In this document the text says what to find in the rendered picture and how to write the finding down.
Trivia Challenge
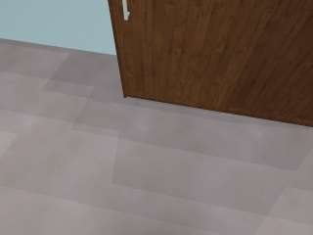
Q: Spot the wardrobe door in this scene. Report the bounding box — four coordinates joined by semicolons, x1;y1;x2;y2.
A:
224;0;313;121
112;0;278;111

